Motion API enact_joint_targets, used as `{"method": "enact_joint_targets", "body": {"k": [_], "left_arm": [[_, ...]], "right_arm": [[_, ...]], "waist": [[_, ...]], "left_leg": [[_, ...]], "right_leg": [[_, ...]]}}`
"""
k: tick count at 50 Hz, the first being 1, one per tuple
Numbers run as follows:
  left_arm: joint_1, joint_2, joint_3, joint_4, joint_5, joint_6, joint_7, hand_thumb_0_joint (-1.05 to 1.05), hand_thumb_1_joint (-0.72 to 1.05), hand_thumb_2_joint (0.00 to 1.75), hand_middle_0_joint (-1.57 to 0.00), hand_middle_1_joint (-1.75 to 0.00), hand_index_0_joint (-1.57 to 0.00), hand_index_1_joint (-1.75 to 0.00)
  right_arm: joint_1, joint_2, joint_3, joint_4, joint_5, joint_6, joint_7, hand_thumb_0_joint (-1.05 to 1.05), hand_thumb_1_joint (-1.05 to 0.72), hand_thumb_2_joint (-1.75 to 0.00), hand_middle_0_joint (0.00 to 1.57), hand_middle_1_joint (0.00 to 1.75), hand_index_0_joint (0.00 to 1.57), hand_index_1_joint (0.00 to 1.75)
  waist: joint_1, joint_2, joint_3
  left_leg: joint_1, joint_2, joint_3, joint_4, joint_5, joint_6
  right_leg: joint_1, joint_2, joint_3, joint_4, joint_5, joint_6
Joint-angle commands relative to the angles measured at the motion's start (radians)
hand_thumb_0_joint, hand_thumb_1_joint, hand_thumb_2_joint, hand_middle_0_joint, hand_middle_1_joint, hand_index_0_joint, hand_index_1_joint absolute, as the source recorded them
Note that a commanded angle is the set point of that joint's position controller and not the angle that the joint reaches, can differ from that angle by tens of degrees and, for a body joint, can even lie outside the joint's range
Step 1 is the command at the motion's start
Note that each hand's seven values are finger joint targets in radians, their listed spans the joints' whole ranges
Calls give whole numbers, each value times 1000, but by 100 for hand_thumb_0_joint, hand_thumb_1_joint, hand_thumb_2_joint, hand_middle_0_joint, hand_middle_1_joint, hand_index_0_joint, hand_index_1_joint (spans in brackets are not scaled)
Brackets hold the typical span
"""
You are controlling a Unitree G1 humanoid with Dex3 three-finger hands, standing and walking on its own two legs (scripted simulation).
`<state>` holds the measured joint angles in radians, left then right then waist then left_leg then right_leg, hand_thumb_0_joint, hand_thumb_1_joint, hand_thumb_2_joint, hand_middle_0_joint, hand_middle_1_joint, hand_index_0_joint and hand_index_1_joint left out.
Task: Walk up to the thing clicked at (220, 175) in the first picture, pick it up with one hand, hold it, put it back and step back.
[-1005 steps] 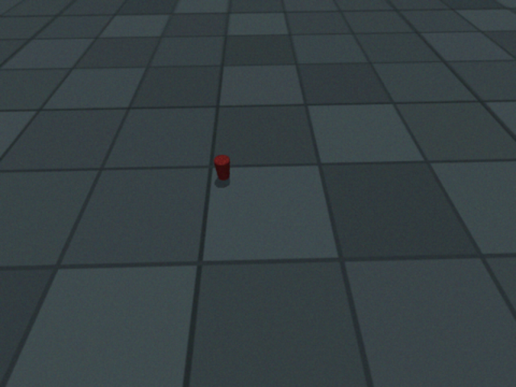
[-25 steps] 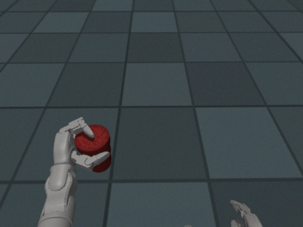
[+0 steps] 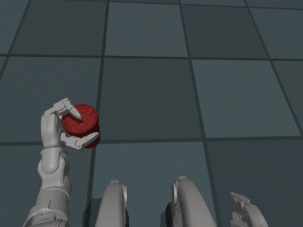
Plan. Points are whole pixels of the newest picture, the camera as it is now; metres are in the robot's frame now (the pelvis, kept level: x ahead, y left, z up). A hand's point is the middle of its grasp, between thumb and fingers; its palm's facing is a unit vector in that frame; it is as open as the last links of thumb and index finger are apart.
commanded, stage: crouch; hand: left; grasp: from the side
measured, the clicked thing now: (85, 129) +0.39 +0.18 -0.05
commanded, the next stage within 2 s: lower in 1.36 s
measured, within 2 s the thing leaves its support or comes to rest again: neither
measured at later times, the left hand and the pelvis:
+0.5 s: hand (93, 140) +0.41 +0.20 -0.23, palm faces +0.16 -0.99 -0.01, open 8.1 cm; pelvis -0.05 +0.00 -0.20, yaw -2 degrees
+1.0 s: hand (96, 144) +0.43 +0.21 -0.34, palm faces +0.14 -0.99 +0.00, open 8.1 cm; pelvis -0.06 +0.00 -0.28, yaw -6 degrees
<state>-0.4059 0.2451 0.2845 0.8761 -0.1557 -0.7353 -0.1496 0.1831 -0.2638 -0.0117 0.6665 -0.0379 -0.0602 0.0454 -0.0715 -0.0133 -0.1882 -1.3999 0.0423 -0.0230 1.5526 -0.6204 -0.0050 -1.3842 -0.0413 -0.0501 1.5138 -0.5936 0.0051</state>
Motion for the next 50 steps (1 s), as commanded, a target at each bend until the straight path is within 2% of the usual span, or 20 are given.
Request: {"method": "enact_joint_targets", "body": {"k": [1,6,10,12,18,19,21,23,25,27,28,30,33,35,38,42,43,44,45,50], "left_arm": [[-288,135,38,-158,-16,-93,2,0,16,127,-133,-142,-133,-143],[-392,163,61,-103,0,-108,-3,0,18,129,-132,-143,-132,-144],[-449,248,138,-32,12,-122,8,0,16,129,-130,-142,-130,-144],[-489,222,121,5,22,-132,7,0,19,131,-130,-144,-131,-145],[-609,329,172,60,62,-158,9,0,12,132,-130,-144,-130,-145],[-625,314,162,71,62,-162,2,0,16,133,-130,-145,-131,-146],[-639,375,197,90,65,-162,3,0,17,131,-130,-143,-130,-145],[-653,351,191,121,63,-160,-1,0,14,131,-131,-144,-131,-145],[-681,403,215,99,67,-158,2,0,11,130,-129,-142,-129,-143],[-634,411,235,147,81,-148,-1,0,12,129,-128,-141,-128,-142],[-657,404,223,136,85,-147,-6,0,13,128,-129,-142,-130,-142],[-643,405,226,133,82,-147,-12,0,14,128,-128,-140,-128,-141],[-645,461,258,147,85,-141,-14,0,16,126,-125,-138,-126,-139],[-690,440,232,131,84,-146,-17,0,14,124,-125,-137,-126,-138],[-690,491,251,150,90,-148,-15,0,15,123,-122,-135,-123,-135],[-704,493,238,170,86,-152,-15,0,14,120,-122,-133,-123,-134],[-671,508,259,192,88,-150,-9,0,15,121,-123,-134,-124,-134],[-678,507,247,199,92,-153,-12,0,15,123,-122,-135,-123,-135],[-670,506,244,193,93,-158,-11,0,14,122,-121,-133,-122,-133],[-669,548,269,205,91,-169,1,0,15,126,-124,-136,-124,-137]], "right_arm": [[50,-179,-61,-82,-13,-22,0,0,-91,-91,20,30,20,30],[52,-181,-59,-53,-27,-9,10,0,-91,-91,20,30,20,30],[52,-177,-49,-34,-42,-2,17,0,-91,-91,20,30,20,30],[57,-175,-43,-22,-53,0,23,0,-91,-91,20,30,20,30],[42,-190,-31,-7,-72,3,34,0,-91,-91,20,30,20,30],[55,-198,-27,-1,-73,4,35,0,-91,-91,20,30,20,30],[43,-206,-21,-5,-75,5,36,0,-91,-91,20,30,20,30],[53,-209,-18,9,-78,6,38,0,-92,-91,20,30,20,30],[47,-218,-10,-1,-84,9,39,0,-92,-91,20,30,20,30],[39,-234,-6,4,-87,13,41,0,-92,-91,20,30,20,30],[51,-245,-4,3,-91,17,40,0,-92,-91,20,30,20,30],[55,-250,4,6,-95,25,42,0,-91,-91,20,30,20,30],[54,-265,20,10,-102,33,43,0,-91,-91,20,30,20,30],[48,-274,28,11,-108,37,46,0,-91,-91,20,30,20,30],[41,-288,45,12,-116,42,46,0,-90,-91,20,30,20,30],[29,-297,70,6,-128,47,51,0,-90,-90,20,30,20,30],[34,-299,77,6,-132,49,53,0,-90,-90,20,30,20,30],[30,-307,84,9,-137,51,55,0,-90,-90,20,30,20,30],[13,-307,85,5,-140,53,56,0,-90,-90,20,30,20,30],[12,-325,116,-5,-158,60,66,0,-90,-91,20,30,20,30]], "waist": [[12,109,-556],[-21,85,-568],[-22,38,-564],[-47,58,-564],[-56,107,-567],[-70,128,-569],[-61,136,-593],[-78,125,-564],[-72,152,-584],[-71,174,-553],[-89,189,-561],[-89,191,-579],[-92,204,-534],[-126,210,-481],[-129,205,-451],[-150,216,-436],[-141,215,-440],[-153,230,-420],[-142,230,-406],[-166,223,-400]], "left_leg": [[270,-34,-48,-73,349,7],[97,-37,-44,49,250,15],[-102,-42,-17,158,144,22],[-138,-42,-12,207,122,20],[-256,-41,3,315,8,19],[-238,-40,-6,318,11,14],[-271,-41,4,358,7,17],[-315,-41,3,388,-5,19],[-340,-42,9,419,-6,21],[-318,-38,-11,423,-4,15],[-309,-36,-20,436,15,12],[-324,-36,-19,468,44,12],[-366,-34,-28,497,40,12],[-391,-30,-44,506,-19,12],[-423,-29,-50,532,-58,15],[-442,-27,-57,579,-24,14],[-442,-26,-59,586,-7,12],[-437,-24,-66,590,3,9],[-450,-24,-65,592,-15,9],[-483,-22,-74,640,20,12]], "right_leg": [[79,42,-3,-20,279,-47],[-35,41,4,85,219,-48],[-46,34,34,140,138,-36],[-92,30,38,178,118,-33],[-225,34,20,289,19,-35],[-265,35,-6,322,32,-38],[-264,36,-5,356,28,-36],[-309,37,-17,387,22,-34],[-301,37,-19,413,24,-33],[-377,37,-52,463,33,-38],[-392,37,-59,479,56,-39],[-379,39,-63,505,80,-39],[-412,39,-74,541,79,-37],[-457,41,-86,551,39,-37],[-472,45,-94,560,15,-33],[-478,50,-103,590,45,-33],[-473,52,-106,597,59,-33],[-486,51,-112,610,69,-33],[-498,54,-114,612,51,-34],[-448,61,-126,632,91,-25]]}}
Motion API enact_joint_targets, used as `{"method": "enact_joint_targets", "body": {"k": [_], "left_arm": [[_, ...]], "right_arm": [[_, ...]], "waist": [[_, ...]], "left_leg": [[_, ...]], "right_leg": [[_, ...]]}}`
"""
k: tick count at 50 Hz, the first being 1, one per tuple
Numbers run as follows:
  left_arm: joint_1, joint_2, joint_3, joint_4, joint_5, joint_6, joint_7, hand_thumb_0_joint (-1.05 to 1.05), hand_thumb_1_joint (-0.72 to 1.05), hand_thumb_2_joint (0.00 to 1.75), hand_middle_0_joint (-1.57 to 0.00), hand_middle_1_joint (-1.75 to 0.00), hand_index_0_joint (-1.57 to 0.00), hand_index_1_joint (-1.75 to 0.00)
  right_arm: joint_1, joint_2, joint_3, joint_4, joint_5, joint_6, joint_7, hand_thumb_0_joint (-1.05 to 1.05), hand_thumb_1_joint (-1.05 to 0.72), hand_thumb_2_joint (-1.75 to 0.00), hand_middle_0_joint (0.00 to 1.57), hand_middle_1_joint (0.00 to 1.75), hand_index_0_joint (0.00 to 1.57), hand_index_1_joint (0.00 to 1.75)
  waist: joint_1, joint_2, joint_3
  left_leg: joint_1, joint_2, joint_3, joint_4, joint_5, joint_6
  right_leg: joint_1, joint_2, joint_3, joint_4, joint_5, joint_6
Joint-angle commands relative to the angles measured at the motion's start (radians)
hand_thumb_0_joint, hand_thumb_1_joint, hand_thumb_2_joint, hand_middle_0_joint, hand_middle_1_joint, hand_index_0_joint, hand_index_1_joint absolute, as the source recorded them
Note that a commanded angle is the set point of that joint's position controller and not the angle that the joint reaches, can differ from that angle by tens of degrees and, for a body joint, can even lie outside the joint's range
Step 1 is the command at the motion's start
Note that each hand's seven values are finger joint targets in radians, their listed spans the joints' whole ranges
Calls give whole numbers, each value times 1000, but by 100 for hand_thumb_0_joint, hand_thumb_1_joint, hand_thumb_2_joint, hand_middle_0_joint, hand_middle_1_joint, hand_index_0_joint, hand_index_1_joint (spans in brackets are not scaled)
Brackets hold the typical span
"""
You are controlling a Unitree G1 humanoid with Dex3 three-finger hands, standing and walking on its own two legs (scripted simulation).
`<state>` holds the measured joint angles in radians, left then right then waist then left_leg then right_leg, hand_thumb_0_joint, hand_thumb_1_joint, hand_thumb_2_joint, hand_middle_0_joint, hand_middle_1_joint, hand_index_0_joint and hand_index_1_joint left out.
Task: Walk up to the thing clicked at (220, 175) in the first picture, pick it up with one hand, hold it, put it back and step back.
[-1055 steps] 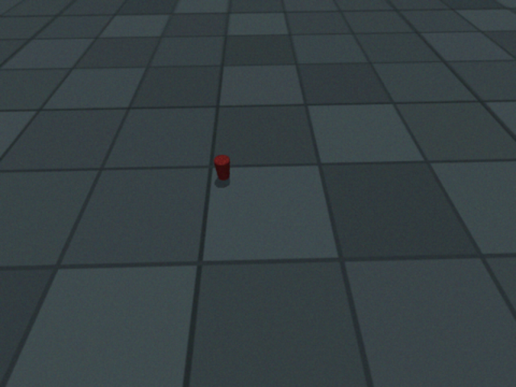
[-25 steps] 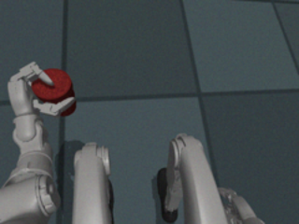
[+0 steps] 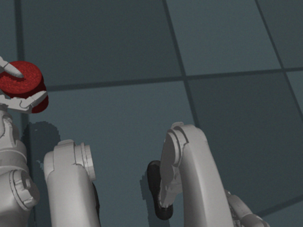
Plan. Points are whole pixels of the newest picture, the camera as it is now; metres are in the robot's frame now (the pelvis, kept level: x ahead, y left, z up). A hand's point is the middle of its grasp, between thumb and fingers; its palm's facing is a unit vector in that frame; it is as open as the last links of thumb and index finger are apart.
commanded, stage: crouch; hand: left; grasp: from the side
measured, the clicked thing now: (28, 91) +0.47 +0.26 -0.11
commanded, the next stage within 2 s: lower in 0.36 s
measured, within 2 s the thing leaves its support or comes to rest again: neither
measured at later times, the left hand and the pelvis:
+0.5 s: hand (25, 87) +0.48 +0.26 -0.12, palm faces +0.25 -0.97 -0.01, open 8.0 cm; pelvis +0.00 +0.01 -0.02, yaw -3 degrees
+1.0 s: hand (35, 93) +0.49 +0.26 -0.18, palm faces +0.25 -0.97 -0.01, open 7.9 cm; pelvis +0.00 +0.01 -0.02, yaw -6 degrees
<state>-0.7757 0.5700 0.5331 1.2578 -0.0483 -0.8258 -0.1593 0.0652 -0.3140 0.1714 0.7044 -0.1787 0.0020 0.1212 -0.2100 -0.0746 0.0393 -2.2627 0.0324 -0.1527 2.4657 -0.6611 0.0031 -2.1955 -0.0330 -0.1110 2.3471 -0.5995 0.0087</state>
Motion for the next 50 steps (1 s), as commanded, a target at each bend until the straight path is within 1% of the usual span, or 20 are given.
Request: {"method": "enact_joint_targets", "body": {"k": [1,7,9,13,14,16,17,20,22,24,26,27,28,34,35,38,41,45,47,50], "left_arm": [[-288,250,34,-169,-14,-82,12,0,16,125,-124,-137,-125,-137],[-294,267,23,-171,-5,-97,23,0,20,126,-125,-137,-126,-137],[-276,298,48,-175,-2,-101,36,0,18,126,-125,-136,-126,-137],[-279,259,7,-169,-12,-107,34,0,17,125,-127,-139,-128,-139],[-268,271,7,-169,-7,-105,35,0,17,125,-126,-137,-127,-138],[-267,261,0,-158,-8,-108,39,0,18,125,-128,-138,-128,-138],[-278,279,4,-167,-9,-115,43,0,17,124,-128,-138,-129,-138],[-276,295,11,-159,-15,-119,52,0,16,125,-130,-139,-130,-140],[-270,278,1,-141,-21,-123,53,0,17,127,-130,-141,-131,-141],[-283,309,6,-165,-22,-134,56,0,14,125,-131,-143,-133,-143],[-224,275,0,-77,-23,-129,59,0,14,125,-131,-144,-133,-144],[-264,277,-14,-80,-26,-139,63,0,14,126,-132,-145,-134,-145],[-244,266,-15,-51,-30,-143,66,0,14,127,-132,-145,-133,-145],[-299,339,-22,-18,-20,-192,89,0,19,130,-131,-147,-133,-146],[-286,372,-3,-7,-18,-199,93,0,13,129,-131,-147,-133,-146],[-309,378,-25,18,-17,-224,99,0,15,128,-129,-145,-131,-144],[-292,404,-11,44,-20,-238,109,0,12,128,-129,-145,-131,-144],[-301,420,-39,66,-6,-255,117,0,13,126,-128,-142,-130,-142],[-284,436,-40,84,-1,-260,122,0,16,126,-127,-142,-129,-142],[-295,457,-37,89,-1,-275,136,0,18,127,-128,-143,-130,-142]], "right_arm": [[115,-278,-63,-45,-19,-2,-9,0,-90,-90,20,30,20,30],[90,-301,-40,-61,-38,8,-4,0,-89,-90,20,30,20,30],[95,-309,-35,-61,-44,12,-3,0,-90,-90,20,30,20,30],[83,-324,-20,-66,-53,16,-2,0,-91,-90,20,30,20,30],[78,-324,-18,-64,-55,16,-1,0,-90,-90,20,30,20,30],[75,-326,-8,-66,-58,16,0,0,-91,-91,20,30,20,30],[74,-329,-2,-65,-61,16,0,0,-91,-90,20,30,20,30],[66,-334,5,-73,-65,22,1,0,-91,-91,20,30,20,30],[56,-335,15,-76,-67,21,2,0,-91,-91,20,30,20,30],[59,-340,24,-75,-73,24,2,0,-92,-91,20,30,20,30],[43,-341,33,-81,-73,24,4,0,-92,-91,20,30,20,30],[41,-347,42,-86,-76,26,4,0,-92,-91,20,30,20,30],[35,-345,51,-91,-79,28,5,0,-92,-91,20,30,20,30],[-12,-359,100,-109,-105,29,1,0,-91,-91,20,30,20,30],[-16,-365,105,-109,-108,30,1,0,-91,-91,20,30,20,30],[-50,-374,129,-116,-122,30,-3,0,-91,-91,20,30,20,30],[-54,-378,147,-121,-132,33,-3,0,-92,-91,20,30,20,30],[-72,-393,169,-123,-146,38,-5,0,-92,-91,20,30,20,30],[-94,-398,179,-129,-148,40,-8,0,-92,-91,20,30,20,30],[-109,-403,198,-132,-158,43,-7,0,-92,-91,20,30,20,30]], "waist": [[-21,286,-621],[-50,321,-582],[-43,340,-593],[-75,365,-562],[-67,371,-558],[-82,352,-547],[-85,359,-549],[-82,363,-538],[-97,340,-515],[-96,363,-532],[-102,333,-492],[-123,332,-479],[-126,316,-476],[-147,332,-435],[-138,339,-443],[-161,365,-400],[-162,349,-408],[-183,399,-389],[-178,399,-364],[-190,400,-354]], "left_leg": [[369,-10,51,-269,42,5],[377,-2,31,-256,33,0],[400,1,24,-256,52,-5],[426,5,1,-251,77,-13],[419,5,5,-245,73,-12],[424,7,-3,-234,85,-11],[419,7,-7,-234,87,-12],[408,7,-7,-229,64,-10],[386,6,-10,-219,55,-6],[403,6,-10,-215,83,-9],[391,10,-20,-214,90,-10],[383,10,-27,-212,80,-10],[380,9,-29,-207,80,-9],[383,17,-42,-188,66,-10],[394,19,-44,-187,59,-11],[399,24,-61,-189,47,-16],[402,26,-63,-178,53,-16],[446,34,-92,-192,69,-29],[441,36,-102,-190,73,-31],[451,38,-117,-185,103,-32]], "right_leg": [[351,54,-67,-197,80,-29],[336,60,-87,-180,82,-30],[344,60,-90,-171,98,-32],[315,58,-107,-153,126,-33],[318,62,-106,-153,124,-35],[323,61,-110,-152,139,-31],[328,61,-112,-148,139,-32],[338,63,-115,-154,122,-30],[339,64,-119,-159,120,-27],[364,67,-120,-153,144,-27],[346,66,-127,-145,147,-28],[347,68,-133,-148,142,-26],[354,70,-136,-151,143,-24],[369,77,-149,-151,136,-19],[370,79,-152,-151,130,-19],[356,80,-165,-142,125,-18],[388,86,-169,-148,133,-15],[375,88,-191,-131,152,-15],[367,89,-197,-124,155,-15],[383,91,-207,-121,184,-11]]}}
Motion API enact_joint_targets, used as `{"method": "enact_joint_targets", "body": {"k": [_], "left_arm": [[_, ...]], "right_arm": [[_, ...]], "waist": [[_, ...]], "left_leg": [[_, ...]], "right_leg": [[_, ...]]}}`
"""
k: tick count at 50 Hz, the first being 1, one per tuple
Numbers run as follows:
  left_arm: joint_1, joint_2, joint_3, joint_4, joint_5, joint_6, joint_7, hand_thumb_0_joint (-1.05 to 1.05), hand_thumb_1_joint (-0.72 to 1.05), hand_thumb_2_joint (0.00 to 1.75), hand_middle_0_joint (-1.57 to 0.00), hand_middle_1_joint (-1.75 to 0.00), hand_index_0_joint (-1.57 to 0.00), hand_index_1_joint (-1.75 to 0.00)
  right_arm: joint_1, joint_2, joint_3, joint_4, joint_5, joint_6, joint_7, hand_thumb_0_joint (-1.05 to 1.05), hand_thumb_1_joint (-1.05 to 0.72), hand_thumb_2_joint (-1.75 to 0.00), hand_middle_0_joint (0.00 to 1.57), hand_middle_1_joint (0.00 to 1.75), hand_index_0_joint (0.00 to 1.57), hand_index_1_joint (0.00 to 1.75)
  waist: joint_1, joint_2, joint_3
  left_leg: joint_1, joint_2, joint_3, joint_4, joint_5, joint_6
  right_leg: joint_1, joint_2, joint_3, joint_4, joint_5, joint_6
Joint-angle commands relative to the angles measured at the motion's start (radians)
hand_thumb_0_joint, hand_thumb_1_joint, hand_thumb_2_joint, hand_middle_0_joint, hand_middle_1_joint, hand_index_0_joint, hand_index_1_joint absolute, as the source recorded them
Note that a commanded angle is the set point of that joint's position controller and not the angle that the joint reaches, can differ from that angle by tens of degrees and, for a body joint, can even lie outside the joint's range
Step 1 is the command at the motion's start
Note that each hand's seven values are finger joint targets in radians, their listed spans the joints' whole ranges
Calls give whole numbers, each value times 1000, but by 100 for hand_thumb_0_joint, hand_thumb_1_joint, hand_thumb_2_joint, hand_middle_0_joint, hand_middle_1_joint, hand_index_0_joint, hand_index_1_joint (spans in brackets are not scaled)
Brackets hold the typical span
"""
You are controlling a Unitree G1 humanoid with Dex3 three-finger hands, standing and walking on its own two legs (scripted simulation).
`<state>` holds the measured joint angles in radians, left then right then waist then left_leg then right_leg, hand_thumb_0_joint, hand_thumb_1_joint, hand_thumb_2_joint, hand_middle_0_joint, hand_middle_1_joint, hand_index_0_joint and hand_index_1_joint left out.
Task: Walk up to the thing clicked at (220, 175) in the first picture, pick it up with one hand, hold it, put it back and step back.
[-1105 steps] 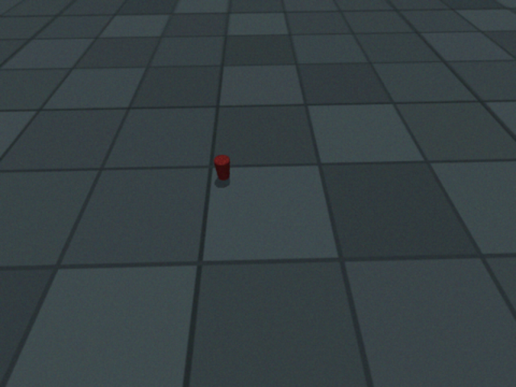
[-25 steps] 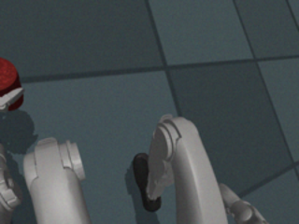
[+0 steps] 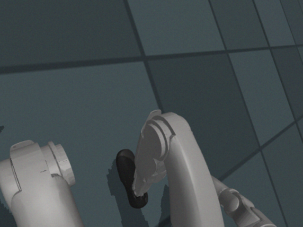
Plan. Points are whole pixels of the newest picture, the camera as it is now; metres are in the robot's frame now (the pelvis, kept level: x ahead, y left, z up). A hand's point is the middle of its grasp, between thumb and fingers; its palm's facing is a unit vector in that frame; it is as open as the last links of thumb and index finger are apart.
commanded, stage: lower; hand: left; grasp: from the side
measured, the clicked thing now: out of the picture +0.46 +0.29 -0.20
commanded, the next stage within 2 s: loosen in 0.64 s
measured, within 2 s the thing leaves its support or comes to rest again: rests again in 1.62 s
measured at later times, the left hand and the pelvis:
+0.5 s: hand out of the picture +0.46 +0.29 -0.18, palm faces +0.37 -0.93 -0.02, open 7.8 cm; pelvis -0.01 +0.01 +0.00, yaw -2 degrees
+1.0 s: hand out of the picture +0.46 +0.29 -0.18, palm faces +0.38 -0.92 -0.01, open 8.7 cm; pelvis -0.01 +0.01 +0.00, yaw -3 degrees
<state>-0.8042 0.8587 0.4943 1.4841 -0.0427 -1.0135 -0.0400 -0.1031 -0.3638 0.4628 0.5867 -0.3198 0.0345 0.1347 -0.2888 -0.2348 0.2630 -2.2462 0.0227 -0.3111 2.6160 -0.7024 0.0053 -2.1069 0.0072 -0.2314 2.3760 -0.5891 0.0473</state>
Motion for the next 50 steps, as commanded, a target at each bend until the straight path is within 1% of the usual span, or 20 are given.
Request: {"method": "enact_joint_targets", "body": {"k": [1,5,9,10,11,20,22,24,28,29,32,33,34,37,38,39,42,46,48,50], "left_arm": [[-256,163,11,-129,-12,-91,23,0,16,127,-127,-143,-129,-143],[-246,181,11,-102,-9,-104,41,0,20,128,-127,-142,-128,-142],[-255,196,-12,-92,-5,-117,44,0,19,127,-126,-142,-128,-142],[-260,197,-5,-91,-9,-120,46,0,20,129,-126,-143,-128,-142],[-239,202,3,-83,-11,-121,47,0,21,129,-126,-143,-128,-142],[-243,234,-9,-61,2,-139,60,0,21,129,-125,-142,-128,-141],[-227,248,0,-53,0,-142,63,0,20,129,-126,-143,-129,-142],[-236,231,-5,-51,-4,-148,65,0,17,127,-126,-142,-128,-141],[-225,253,-8,-48,-2,-154,65,0,16,126,-127,-141,-129,-141],[-229,242,-12,-48,-2,-155,64,0,18,127,-127,-142,-129,-141],[-223,248,-10,-37,1,-156,66,0,15,125,-127,-140,-128,-140],[-230,243,-14,-35,2,-158,68,0,14,125,-127,-140,-129,-140],[-221,244,-14,-40,0,-159,69,0,15,126,-126,-140,-128,-140],[-231,251,-14,-32,3,-162,72,0,16,126,-127,-140,-129,-140],[-229,248,-12,-33,2,-164,75,0,13,118,-132,-137,-134,-136],[-230,251,-9,-32,-1,-166,77,0,5,110,-124,-129,-127,-128],[-230,241,-2,-39,-17,-175,72,0,-4,86,-109,-106,-112,-104],[-222,252,-4,-33,-6,-176,69,0,-21,58,-94,-85,-96,-83],[-226,242,-9,-32,-9,-176,67,0,-36,53,-78,-70,-80,-70],[-218,260,0,-36,-14,-173,67,0,-45,42,-67,-59,-67,-59]], "right_arm": [[68,-355,-90,-17,-21,13,-20,0,-91,-91,20,30,20,30],[48,-360,-69,-22,-31,18,-20,0,-91,-91,20,30,20,30],[24,-359,-53,-27,-40,21,-21,0,-91,-91,20,30,20,30],[24,-362,-49,-29,-41,20,-23,0,-91,-91,20,30,20,30],[24,-364,-47,-29,-42,21,-24,0,-91,-90,20,30,20,30],[-2,-379,-26,-34,-56,28,-28,0,-91,-90,20,30,20,30],[-10,-380,-21,-37,-58,28,-28,0,-90,-90,20,30,20,30],[-12,-380,-19,-43,-61,28,-28,0,-90,-90,20,30,20,30],[-24,-382,-13,-40,-61,24,-30,0,-91,-90,20,30,20,30],[-19,-381,-13,-40,-63,23,-30,0,-90,-90,20,30,20,30],[-24,-388,-15,-39,-64,26,-31,0,-90,-90,20,30,20,30],[-26,-390,-12,-40,-65,26,-32,0,-90,-90,20,30,20,30],[-25,-386,-10,-39,-67,25,-30,0,-90,-90,20,30,20,30],[-26,-388,-6,-37,-69,26,-31,0,-90,-90,20,30,20,30],[-33,-387,-6,-42,-68,26,-31,0,-92,-90,20,30,20,30],[-37,-388,-7,-42,-66,25,-30,0,-92,-90,20,30,20,30],[-30,-388,-5,-38,-71,26,-30,0,-92,-90,20,30,20,30],[-35,-389,-4,-38,-71,27,-32,0,-93,-90,20,30,20,30],[-38,-385,-3,-37,-71,26,-33,0,-93,-90,20,30,20,30],[-36,-385,-1,-34,-71,24,-34,0,-93,-90,20,30,20,30]], "waist": [[-119,560,-592],[-128,557,-556],[-135,545,-542],[-145,541,-541],[-140,542,-541],[-162,564,-494],[-153,560,-491],[-166,552,-480],[-159,548,-473],[-166,556,-470],[-165,556,-466],[-175,567,-451],[-168,559,-470],[-176,566,-457],[-172,565,-446],[-171,556,-434],[-177,545,-464],[-173,565,-461],[-178,556,-454],[-169,559,-471]], "left_leg": [[453,49,43,-328,170,-34],[441,52,30,-328,159,-35],[416,52,36,-312,135,-28],[425,54,32,-312,142,-28],[437,56,27,-314,154,-31],[444,65,-1,-329,134,-36],[450,68,-3,-328,133,-37],[439,66,-5,-329,122,-34],[429,68,-4,-325,111,-31],[440,69,-7,-327,123,-33],[451,72,-15,-333,119,-35],[450,73,-22,-344,113,-38],[454,72,-18,-337,118,-35],[455,73,-25,-341,127,-37],[450,73,-22,-342,121,-37],[438,74,-23,-342,100,-34],[447,72,-20,-332,112,-32],[469,77,-29,-343,129,-39],[450,73,-21,-335,124,-34],[457,74,-16,-330,138,-33]], "right_leg": [[316,52,-88,-153,195,-46],[319,57,-99,-157,189,-45],[328,66,-100,-170,177,-43],[332,66,-104,-173,184,-41],[333,67,-105,-170,191,-41],[321,72,-126,-169,178,-41],[318,75,-125,-171,176,-41],[318,76,-129,-175,170,-41],[321,81,-128,-181,165,-41],[323,79,-130,-178,174,-40],[314,81,-133,-178,170,-41],[309,79,-140,-175,166,-42],[324,82,-136,-179,171,-41],[317,81,-141,-177,174,-41],[315,80,-139,-179,172,-41],[308,82,-140,-183,156,-41],[335,85,-140,-189,169,-38],[321,85,-144,-180,176,-41],[330,84,-141,-188,176,-40],[343,87,-137,-190,185,-41]]}}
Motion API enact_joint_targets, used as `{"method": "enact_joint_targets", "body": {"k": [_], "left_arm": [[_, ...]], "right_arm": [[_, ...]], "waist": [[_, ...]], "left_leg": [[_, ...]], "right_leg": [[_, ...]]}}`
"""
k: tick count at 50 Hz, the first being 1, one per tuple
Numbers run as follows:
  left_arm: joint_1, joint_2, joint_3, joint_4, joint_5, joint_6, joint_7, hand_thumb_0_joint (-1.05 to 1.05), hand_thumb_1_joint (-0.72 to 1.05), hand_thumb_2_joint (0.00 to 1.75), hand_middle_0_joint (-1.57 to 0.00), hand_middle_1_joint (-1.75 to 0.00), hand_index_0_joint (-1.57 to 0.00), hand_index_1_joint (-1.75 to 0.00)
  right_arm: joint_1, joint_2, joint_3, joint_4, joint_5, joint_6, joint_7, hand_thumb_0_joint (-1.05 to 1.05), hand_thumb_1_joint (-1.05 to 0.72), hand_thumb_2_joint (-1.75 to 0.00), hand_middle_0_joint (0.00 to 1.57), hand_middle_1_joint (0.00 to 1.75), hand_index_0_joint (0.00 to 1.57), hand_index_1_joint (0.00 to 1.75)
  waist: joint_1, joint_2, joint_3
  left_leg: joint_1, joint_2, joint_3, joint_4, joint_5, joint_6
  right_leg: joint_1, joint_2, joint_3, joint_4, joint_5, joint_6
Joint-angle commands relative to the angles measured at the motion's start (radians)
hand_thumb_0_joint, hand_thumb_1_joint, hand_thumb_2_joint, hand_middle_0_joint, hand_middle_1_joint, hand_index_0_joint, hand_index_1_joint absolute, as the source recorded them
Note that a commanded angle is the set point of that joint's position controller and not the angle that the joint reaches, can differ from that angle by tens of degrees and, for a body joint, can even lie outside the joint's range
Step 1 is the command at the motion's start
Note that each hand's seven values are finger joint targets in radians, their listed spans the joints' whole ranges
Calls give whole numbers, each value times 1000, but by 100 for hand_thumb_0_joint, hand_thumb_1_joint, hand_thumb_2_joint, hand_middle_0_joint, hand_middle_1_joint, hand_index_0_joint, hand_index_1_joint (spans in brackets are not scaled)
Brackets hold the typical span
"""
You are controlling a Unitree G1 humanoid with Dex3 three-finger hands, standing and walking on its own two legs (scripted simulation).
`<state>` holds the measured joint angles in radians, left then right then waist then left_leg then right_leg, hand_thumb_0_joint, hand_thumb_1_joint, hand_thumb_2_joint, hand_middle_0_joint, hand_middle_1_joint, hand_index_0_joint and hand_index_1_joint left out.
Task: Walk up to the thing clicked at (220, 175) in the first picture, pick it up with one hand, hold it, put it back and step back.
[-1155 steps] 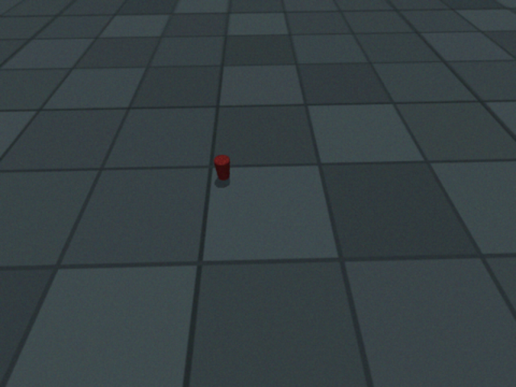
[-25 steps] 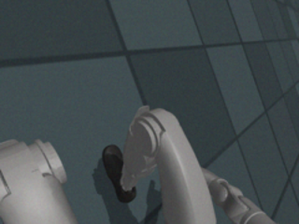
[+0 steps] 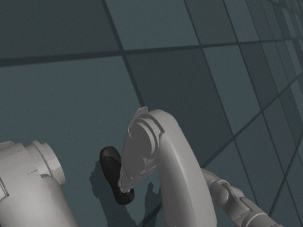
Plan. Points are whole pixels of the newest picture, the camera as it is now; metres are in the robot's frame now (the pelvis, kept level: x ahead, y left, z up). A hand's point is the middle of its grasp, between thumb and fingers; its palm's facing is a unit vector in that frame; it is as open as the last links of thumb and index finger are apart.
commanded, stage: open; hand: left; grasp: from the side
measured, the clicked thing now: out of the picture +0.46 +0.30 -0.23
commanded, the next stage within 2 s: withdraw in 0.18 s
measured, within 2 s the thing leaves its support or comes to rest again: rests again in 0.62 s
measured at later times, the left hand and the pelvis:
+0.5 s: hand out of the picture +0.46 +0.32 -0.17, palm faces +0.45 -0.89 +0.02, open 16.5 cm; pelvis +0.00 +0.00 +0.00, yaw +0 degrees
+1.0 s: hand out of the picture +0.40 +0.40 -0.08, palm faces +0.33 -0.90 -0.28, open 17.5 cm; pelvis +0.00 -0.01 +0.03, yaw +5 degrees
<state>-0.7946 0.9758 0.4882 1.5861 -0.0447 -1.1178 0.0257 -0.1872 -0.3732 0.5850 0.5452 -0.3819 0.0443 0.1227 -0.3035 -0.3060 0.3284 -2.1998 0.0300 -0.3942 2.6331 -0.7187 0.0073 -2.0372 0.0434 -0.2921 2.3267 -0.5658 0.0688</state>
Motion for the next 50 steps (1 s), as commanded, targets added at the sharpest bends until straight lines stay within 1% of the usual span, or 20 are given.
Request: {"method": "enact_joint_targets", "body": {"k": [1,8,14,17,21,27,30,32,35,36,38,39,40,41,43,44,45,46,48,50], "left_arm": [[-234,143,4,-135,-11,-69,3,0,-47,38,-62,-53,-62,-53],[-228,130,2,-128,-12,-60,-5,0,-57,27,-47,-38,-46,-38],[-235,127,-2,-131,-6,-60,-2,0,-59,21,-32,-26,-32,-26],[-229,131,9,-135,-14,-63,-3,0,-52,22,-20,-20,-20,-20],[-236,186,36,-179,-17,-62,-11,0,-55,16,-12,-11,-12,-12],[-245,349,144,-364,-8,-6,-46,0,-61,5,-7,-3,-7,-3],[-184,298,145,-415,-13,65,-108,0,-61,4,-8,-4,-8,-4],[-118,188,89,-411,-25,128,-157,0,-61,5,-7,-5,-7,-5],[-129,74,-2,-455,-51,207,-213,0,-61,5,-6,-6,-7,-5],[-140,81,13,-463,-63,225,-222,0,-61,5,-5,-6,-7,-5],[-157,32,-18,-475,-74,253,-235,0,-53,7,-5,0,-4,-1],[-74,146,13,-363,75,323,-187,0,-59,8,-8,-6,-7,-7],[-157,101,-12,-446,67,348,-179,0,-59,9,-9,-6,-7,-7],[-200,104,-14,-506,74,366,-169,0,-60,9,-9,-7,-7,-8],[-243,221,41,-628,111,417,-148,0,-61,8,-10,-7,-8,-8],[-242,258,65,-638,127,451,-136,0,-61,8,-10,-7,-9,-8],[-234,264,65,-655,144,479,-129,0,-61,9,-11,-8,-9,-10],[-219,250,71,-669,151,506,-122,0,-53,15,-7,-9,-7,-9],[-152,230,80,-688,162,563,-105,0,-50,8,-6,-6,-6,-6],[-85,165,60,-736,166,617,-101,0,-50,9,-6,-7,-6,-7]], "right_arm": [[45,-375,-124,5,-8,15,-22,0,-93,-90,20,30,20,30],[39,-374,-131,4,-5,14,-24,0,-93,-91,20,30,20,30],[45,-372,-129,4,-9,16,-23,0,-93,-91,20,30,20,30],[42,-372,-128,3,-7,15,-24,0,-90,-90,20,30,20,30],[52,-373,-126,-4,-2,21,-29,0,-90,-90,20,30,20,30],[83,-373,-157,-13,19,43,-38,0,-92,-91,20,30,20,30],[117,-363,-198,-9,42,53,-42,0,-92,-91,20,30,20,30],[142,-360,-235,-13,63,54,-47,0,-91,-90,20,30,20,30],[161,-349,-270,-14,105,44,-50,0,-90,-90,20,30,20,30],[170,-352,-283,-14,120,41,-50,0,-90,-90,20,30,20,30],[192,-346,-297,-5,140,35,-46,0,-85,-90,20,30,20,30],[220,-300,-345,25,174,46,-43,0,-93,-93,20,30,20,30],[238,-295,-351,14,181,52,-40,0,-96,-93,20,30,20,30],[258,-292,-366,18,192,57,-36,0,-96,-93,20,30,20,30],[286,-280,-395,17,212,70,-36,0,-97,-93,20,30,20,30],[297,-274,-410,12,226,77,-40,0,-99,-93,20,30,20,30],[306,-268,-426,9,233,81,-39,0,-100,-94,20,30,20,30],[329,-260,-438,10,239,88,-42,0,-92,-90,20,30,20,30],[334,-240,-462,0,260,97,-49,0,-90,-90,20,30,20,30],[343,-221,-493,-9,278,103,-55,0,-90,-90,20,30,20,30]], "waist": [[-156,627,-528],[-149,607,-513],[-158,624,-532],[-154,621,-521],[-136,650,-547],[-64,763,-630],[-42,788,-680],[-44,758,-692],[-57,671,-654],[-46,654,-642],[-51,622,-630],[31,673,-678],[0,669,-700],[10,681,-730],[60,759,-826],[84,788,-861],[88,808,-879],[87,805,-902],[123,790,-906],[152,783,-934]], "left_leg": [[397,65,70,-345,144,-33],[388,68,64,-356,108,-31],[416,67,60,-357,153,-37],[406,68,62,-355,142,-34],[424,73,68,-349,180,-36],[461,75,99,-379,167,-41],[490,75,108,-409,193,-46],[478,70,122,-411,216,-43],[400,61,124,-415,157,-26],[372,57,125,-420,121,-20],[360,54,111,-433,72,-17],[411,52,140,-481,77,-18],[407,56,137,-480,76,-17],[414,52,152,-481,76,-16],[474,48,173,-514,92,-18],[500,52,172,-539,84,-18],[508,48,184,-544,91,-18],[519,46,193,-546,123,-18],[507,39,216,-581,99,-15],[526,34,231,-610,118,-16]], "right_leg": [[269,51,-76,-143,154,-63],[247,52,-80,-145,124,-65],[255,50,-82,-140,155,-65],[257,51,-80,-143,149,-64],[274,49,-72,-133,171,-65],[272,43,-45,-123,141,-75],[250,38,-35,-118,150,-79],[239,36,-30,-125,168,-81],[183,31,-29,-141,138,-83],[167,26,-25,-142,115,-84],[130,19,-25,-138,85,-84],[97,14,-4,-154,55,-90],[96,16,-3,-158,58,-89],[99,13,12,-163,58,-91],[111,5,37,-163,57,-95],[94,5,45,-156,45,-99],[95,3,57,-157,49,-103],[107,1,66,-164,68,-104],[102,-3,82,-185,44,-108],[96,-6,96,-203,47,-110]]}}
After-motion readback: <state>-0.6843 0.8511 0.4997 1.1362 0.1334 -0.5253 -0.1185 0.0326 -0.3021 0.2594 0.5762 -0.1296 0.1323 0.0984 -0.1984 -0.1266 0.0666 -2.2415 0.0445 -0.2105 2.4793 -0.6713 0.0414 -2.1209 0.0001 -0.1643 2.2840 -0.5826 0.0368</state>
